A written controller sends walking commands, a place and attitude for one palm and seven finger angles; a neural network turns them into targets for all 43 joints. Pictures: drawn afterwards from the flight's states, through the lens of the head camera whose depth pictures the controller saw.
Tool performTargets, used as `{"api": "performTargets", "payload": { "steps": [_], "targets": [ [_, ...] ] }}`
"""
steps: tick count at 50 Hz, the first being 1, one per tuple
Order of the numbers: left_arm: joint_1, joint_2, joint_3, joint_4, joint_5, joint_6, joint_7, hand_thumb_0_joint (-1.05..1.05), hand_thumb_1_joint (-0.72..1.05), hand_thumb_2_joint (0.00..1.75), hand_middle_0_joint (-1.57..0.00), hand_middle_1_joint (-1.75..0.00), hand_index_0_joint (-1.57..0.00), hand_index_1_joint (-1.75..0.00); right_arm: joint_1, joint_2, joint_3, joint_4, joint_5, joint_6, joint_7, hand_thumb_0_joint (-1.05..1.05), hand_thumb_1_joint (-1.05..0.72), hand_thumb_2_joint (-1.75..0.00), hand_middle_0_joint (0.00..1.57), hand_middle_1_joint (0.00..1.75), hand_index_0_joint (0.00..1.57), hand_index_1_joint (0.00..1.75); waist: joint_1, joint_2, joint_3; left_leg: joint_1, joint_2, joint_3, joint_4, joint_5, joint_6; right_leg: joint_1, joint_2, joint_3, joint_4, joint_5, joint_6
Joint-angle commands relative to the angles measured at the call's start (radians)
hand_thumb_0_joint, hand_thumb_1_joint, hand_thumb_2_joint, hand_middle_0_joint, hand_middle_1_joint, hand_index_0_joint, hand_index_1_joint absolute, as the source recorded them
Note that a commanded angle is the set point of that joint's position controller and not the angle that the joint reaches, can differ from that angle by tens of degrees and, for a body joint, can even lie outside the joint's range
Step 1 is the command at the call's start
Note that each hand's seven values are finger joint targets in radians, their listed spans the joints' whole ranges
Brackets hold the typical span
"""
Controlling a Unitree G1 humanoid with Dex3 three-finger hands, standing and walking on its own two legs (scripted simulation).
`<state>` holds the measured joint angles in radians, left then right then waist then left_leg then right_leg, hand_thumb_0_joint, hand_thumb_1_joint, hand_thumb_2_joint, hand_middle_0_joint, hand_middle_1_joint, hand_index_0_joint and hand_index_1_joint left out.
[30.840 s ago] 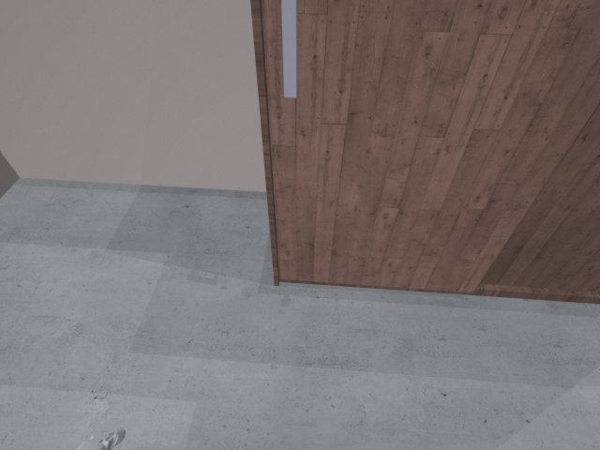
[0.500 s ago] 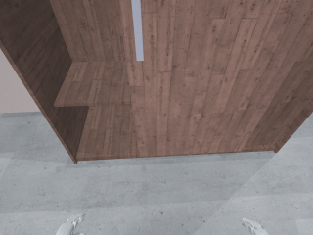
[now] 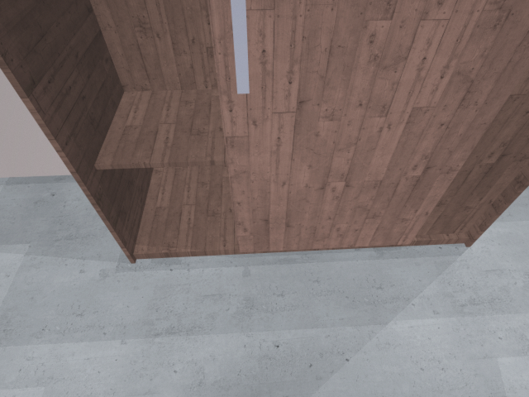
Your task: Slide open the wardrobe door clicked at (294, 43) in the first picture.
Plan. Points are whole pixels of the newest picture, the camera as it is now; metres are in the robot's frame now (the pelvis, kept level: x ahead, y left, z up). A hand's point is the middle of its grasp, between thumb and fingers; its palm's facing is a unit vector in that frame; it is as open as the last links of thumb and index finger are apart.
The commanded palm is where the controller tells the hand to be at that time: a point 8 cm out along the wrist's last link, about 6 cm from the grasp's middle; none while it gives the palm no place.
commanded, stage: let the arm hang, fingers relaxed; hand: left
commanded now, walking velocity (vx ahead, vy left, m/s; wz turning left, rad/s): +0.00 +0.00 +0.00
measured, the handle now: (239, 19) +0.73 +0.08 +0.22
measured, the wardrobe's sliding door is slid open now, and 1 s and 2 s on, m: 0.45 0.45 0.45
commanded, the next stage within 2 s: look to check the result in 0.36 s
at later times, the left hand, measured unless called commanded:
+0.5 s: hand out of the picture +0.05 +0.19 -0.18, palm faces -0.04 -0.98 -0.20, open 7.3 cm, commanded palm none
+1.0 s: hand out of the picture +0.04 +0.19 -0.18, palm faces -0.03 -0.98 -0.18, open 7.4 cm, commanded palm none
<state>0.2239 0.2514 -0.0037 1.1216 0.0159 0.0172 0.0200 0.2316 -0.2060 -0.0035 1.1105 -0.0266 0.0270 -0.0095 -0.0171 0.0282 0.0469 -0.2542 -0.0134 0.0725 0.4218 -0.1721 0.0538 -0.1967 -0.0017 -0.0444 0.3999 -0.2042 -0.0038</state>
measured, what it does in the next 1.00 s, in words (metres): stands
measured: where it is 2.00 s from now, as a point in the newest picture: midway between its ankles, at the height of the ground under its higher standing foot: outside the picture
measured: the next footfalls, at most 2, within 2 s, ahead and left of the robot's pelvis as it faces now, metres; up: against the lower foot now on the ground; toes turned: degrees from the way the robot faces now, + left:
none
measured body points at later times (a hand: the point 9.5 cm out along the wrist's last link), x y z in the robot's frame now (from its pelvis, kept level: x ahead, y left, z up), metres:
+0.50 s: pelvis +0.03 +0.01 +0.00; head +0.05 +0.02 +0.45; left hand +0.05 +0.24 -0.16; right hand +0.04 -0.22 -0.15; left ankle +0.04 +0.08 -0.74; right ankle +0.01 -0.12 -0.74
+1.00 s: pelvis +0.04 +0.02 +0.00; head +0.05 +0.02 +0.45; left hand +0.05 +0.24 -0.16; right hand +0.05 -0.21 -0.15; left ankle +0.04 +0.08 -0.74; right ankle +0.01 -0.12 -0.74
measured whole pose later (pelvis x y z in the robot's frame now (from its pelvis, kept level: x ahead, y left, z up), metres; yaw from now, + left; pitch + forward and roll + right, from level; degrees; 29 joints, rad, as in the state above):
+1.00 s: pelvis +0.04 +0.02 +0.00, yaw -1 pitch -1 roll +0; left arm 0.23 0.16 -0.02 1.16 0.01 0.00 0.03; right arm 0.20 -0.16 0.01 1.17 -0.02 0.00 -0.03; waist -0.01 -0.01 0.04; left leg -0.15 -0.04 0.10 0.35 -0.20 0.07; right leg -0.11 -0.03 -0.02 0.35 -0.23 0.02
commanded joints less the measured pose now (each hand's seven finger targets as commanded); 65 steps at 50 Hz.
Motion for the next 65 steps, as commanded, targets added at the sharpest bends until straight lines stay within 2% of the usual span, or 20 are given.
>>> {"api": "performTargets", "payload": {
  "steps": [1,3,8,9,12,20,28,29,34,41,43,47,48,52,53,56,58,60,65],
  "targets": [
    [0.011,0.104,0.016,-0.028,0.002,-0.023,0.009,0.00,0.90,0.90,-0.20,-0.30,-0.20,-0.30,0.010,-0.139,-0.028,-0.026,0.004,-0.027,-0.013,0.00,-0.90,-0.90,0.20,0.30,0.20,0.30,0.012,-0.032,-0.025,0.025,0.144,-0.162,-0.137,-0.061,-0.005,-0.015,-0.098,0.094,-0.075,-0.034,-0.030],
    [0.014,0.102,0.014,-0.025,0.003,-0.026,0.012,0.00,0.90,0.90,-0.20,-0.30,-0.20,-0.30,0.006,-0.134,-0.026,-0.022,0.006,-0.028,-0.012,0.00,-0.90,-0.90,0.20,0.30,0.20,0.30,0.014,-0.054,-0.035,0.044,0.140,-0.152,-0.124,-0.009,-0.006,-0.007,-0.104,0.095,-0.078,-0.003,-0.025],
    [0.003,0.083,0.010,-0.022,0.002,-0.028,0.017,0.00,0.90,0.90,-0.20,-0.30,-0.20,-0.30,-0.007,-0.109,-0.017,-0.006,0.007,-0.031,-0.012,0.00,-0.90,-0.90,0.20,0.30,0.20,0.30,0.011,-0.040,-0.041,0.086,0.140,-0.139,-0.117,0.095,-0.011,0.000,-0.110,0.096,-0.079,0.056,-0.015],
    [-0.003,0.075,0.008,-0.022,0.002,-0.027,0.017,0.00,0.90,0.90,-0.20,-0.30,-0.20,-0.30,-0.016,-0.101,-0.016,-0.001,0.006,-0.030,-0.012,0.00,-0.90,-0.90,0.20,0.30,0.20,0.30,0.009,-0.033,-0.020,0.082,0.140,-0.134,-0.123,0.085,-0.014,-0.009,-0.111,0.095,-0.083,0.049,-0.015],
    [0.001,0.068,0.007,-0.021,0.001,-0.028,0.017,0.00,0.90,0.90,-0.20,-0.30,-0.20,-0.30,-0.022,-0.097,-0.013,0.003,0.005,-0.031,-0.013,0.00,-0.90,-0.90,0.20,0.30,0.20,0.30,0.009,-0.006,-0.019,0.092,0.136,-0.133,-0.130,0.088,-0.016,-0.004,-0.111,0.100,-0.090,0.054,-0.015],
    [0.016,0.051,0.009,-0.012,0.001,-0.030,0.018,0.00,0.90,0.90,-0.20,-0.30,-0.20,-0.30,-0.021,-0.086,-0.013,0.013,0.007,-0.035,-0.018,0.00,-0.90,-0.90,0.20,0.30,0.20,0.30,0.007,-0.003,-0.039,0.128,0.137,-0.127,-0.127,0.128,-0.015,0.014,-0.114,0.092,-0.095,0.077,-0.012],
    [0.045,0.045,0.007,0.004,0.000,-0.031,0.020,0.00,0.90,0.90,-0.20,-0.30,-0.20,-0.30,0.000,-0.088,-0.012,0.021,0.011,-0.037,-0.024,0.00,-0.90,-0.90,0.20,0.30,0.20,0.30,0.007,-0.038,-0.052,0.164,0.140,-0.123,-0.116,0.185,-0.009,0.024,-0.114,0.088,-0.098,0.105,-0.011],
    [0.041,0.040,0.007,0.007,-0.001,-0.030,0.020,0.00,0.90,0.90,-0.20,-0.30,-0.20,-0.30,0.002,-0.084,-0.011,0.026,0.010,-0.038,-0.025,0.00,-0.90,-0.90,0.20,0.30,0.20,0.30,0.005,-0.025,-0.051,0.163,0.140,-0.123,-0.119,0.190,-0.009,0.028,-0.115,0.092,-0.095,0.108,-0.011],
    [0.054,0.034,0.005,0.018,-0.001,-0.027,0.021,0.00,0.90,0.90,-0.20,-0.30,-0.20,-0.30,0.006,-0.078,-0.010,0.034,0.011,-0.036,-0.026,0.00,-0.90,-0.90,0.20,0.30,0.20,0.30,0.006,-0.033,-0.019,0.153,0.139,-0.121,-0.128,0.162,-0.008,0.019,-0.115,0.087,-0.101,0.085,-0.011],
    [0.068,0.028,0.005,0.025,-0.001,-0.025,0.021,0.00,0.90,0.90,-0.20,-0.30,-0.20,-0.30,0.015,-0.075,-0.008,0.038,0.010,-0.039,-0.028,0.00,-0.90,-0.90,0.20,0.30,0.20,0.30,0.008,-0.020,-0.019,0.154,0.138,-0.120,-0.135,0.154,-0.008,0.024,-0.114,0.088,-0.099,0.080,-0.010],
    [0.075,0.031,0.005,0.025,0.000,-0.027,0.022,0.00,0.90,0.90,-0.20,-0.30,-0.20,-0.30,0.016,-0.076,-0.008,0.037,0.013,-0.040,-0.028,0.00,-0.90,-0.90,0.20,0.30,0.20,0.30,0.011,-0.038,-0.025,0.159,0.138,-0.122,-0.131,0.173,-0.006,0.027,-0.115,0.086,-0.100,0.090,-0.010],
    [0.069,0.023,0.005,0.025,-0.001,-0.026,0.022,0.00,0.90,0.90,-0.20,-0.30,-0.20,-0.30,0.018,-0.071,-0.008,0.043,0.011,-0.041,-0.029,0.00,-0.90,-0.90,0.20,0.30,0.20,0.30,0.007,-0.030,-0.006,0.154,0.137,-0.119,-0.136,0.171,-0.007,0.021,-0.116,0.088,-0.100,0.088,-0.009],
    [0.076,0.028,0.006,0.024,0.001,-0.028,0.023,0.00,0.90,0.90,-0.20,-0.30,-0.20,-0.30,0.024,-0.073,-0.008,0.040,0.012,-0.041,-0.029,0.00,-0.90,-0.90,0.20,0.30,0.20,0.30,0.010,-0.038,-0.024,0.160,0.138,-0.119,-0.129,0.183,-0.007,0.031,-0.115,0.088,-0.100,0.099,-0.009],
    [0.072,0.024,0.005,0.023,-0.001,-0.027,0.022,0.00,0.90,0.90,-0.20,-0.30,-0.20,-0.30,0.022,-0.068,-0.007,0.044,0.011,-0.043,-0.029,0.00,-0.90,-0.90,0.20,0.30,0.20,0.30,0.008,-0.016,-0.007,0.151,0.135,-0.118,-0.135,0.177,-0.008,0.029,-0.117,0.090,-0.103,0.096,-0.010],
    [0.074,0.028,0.007,0.022,0.000,-0.029,0.023,0.00,0.90,0.90,-0.20,-0.30,-0.20,-0.30,0.023,-0.070,-0.008,0.042,0.012,-0.042,-0.029,0.00,-0.90,-0.90,0.20,0.30,0.20,0.30,0.010,-0.035,-0.012,0.152,0.135,-0.121,-0.131,0.184,-0.008,0.034,-0.116,0.088,-0.103,0.102,-0.010],
    [0.070,0.022,0.006,0.023,-0.001,-0.027,0.022,0.00,0.90,0.90,-0.20,-0.30,-0.20,-0.30,0.025,-0.068,-0.007,0.044,0.010,-0.043,-0.030,0.00,-0.90,-0.90,0.20,0.30,0.20,0.30,0.008,-0.022,-0.001,0.147,0.135,-0.119,-0.138,0.169,-0.009,0.029,-0.116,0.088,-0.103,0.089,-0.009],
    [0.079,0.026,0.008,0.020,0.000,-0.029,0.022,0.00,0.90,0.90,-0.20,-0.30,-0.20,-0.30,0.029,-0.073,-0.008,0.040,0.012,-0.045,-0.030,0.00,-0.90,-0.90,0.20,0.30,0.20,0.30,0.011,-0.029,-0.022,0.163,0.136,-0.118,-0.131,0.197,-0.006,0.038,-0.117,0.086,-0.102,0.104,-0.008],
    [0.070,0.023,0.008,0.022,-0.001,-0.027,0.022,0.00,0.90,0.90,-0.20,-0.30,-0.20,-0.30,0.028,-0.066,-0.007,0.045,0.011,-0.045,-0.031,0.00,-0.90,-0.90,0.20,0.30,0.20,0.30,0.008,-0.018,-0.006,0.155,0.135,-0.121,-0.139,0.187,-0.008,0.034,-0.117,0.085,-0.101,0.093,-0.008],
    [0.075,0.022,0.007,0.021,-0.001,-0.027,0.022,0.00,0.90,0.90,-0.20,-0.30,-0.20,-0.30,0.031,-0.066,-0.008,0.045,0.012,-0.044,-0.031,0.00,-0.90,-0.90,0.20,0.30,0.20,0.30,0.009,-0.030,-0.005,0.158,0.135,-0.121,-0.140,0.171,-0.007,0.029,-0.117,0.087,-0.106,0.086,-0.009]
  ]
}}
